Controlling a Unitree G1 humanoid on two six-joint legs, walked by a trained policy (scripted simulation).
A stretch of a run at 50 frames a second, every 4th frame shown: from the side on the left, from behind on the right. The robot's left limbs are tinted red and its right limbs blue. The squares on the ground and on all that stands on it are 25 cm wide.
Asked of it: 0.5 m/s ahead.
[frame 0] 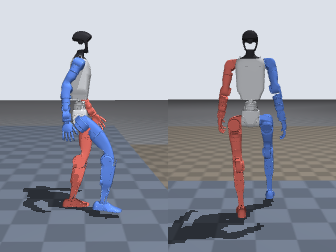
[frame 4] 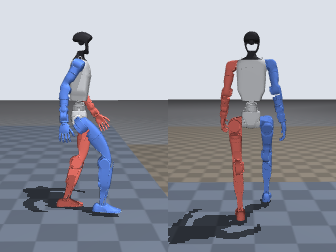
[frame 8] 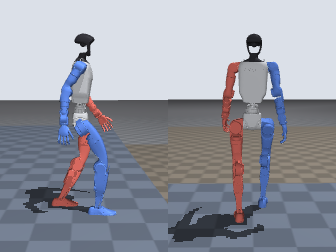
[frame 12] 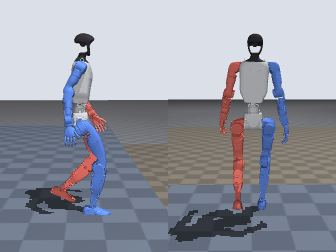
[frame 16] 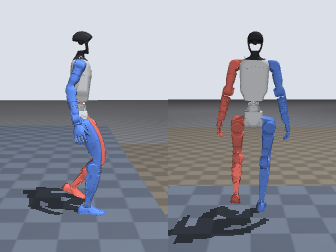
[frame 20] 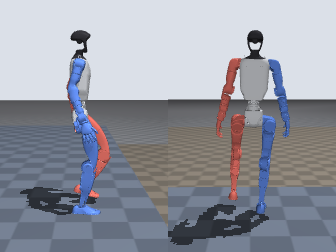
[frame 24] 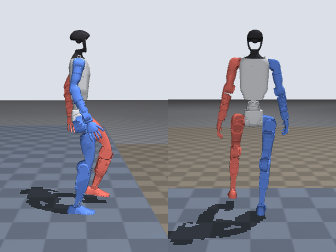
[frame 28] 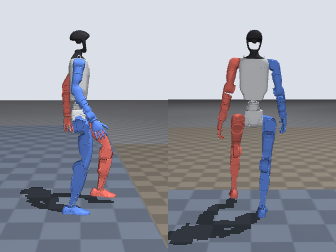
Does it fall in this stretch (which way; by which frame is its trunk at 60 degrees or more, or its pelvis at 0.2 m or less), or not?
no
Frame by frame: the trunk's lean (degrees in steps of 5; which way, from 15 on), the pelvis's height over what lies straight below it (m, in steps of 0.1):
0: 0, 0.8
4: 5, 0.8
8: 5, 0.8
12: 5, 0.8
16: 5, 0.8
20: 0, 0.8
24: 0, 0.8
28: 0, 0.8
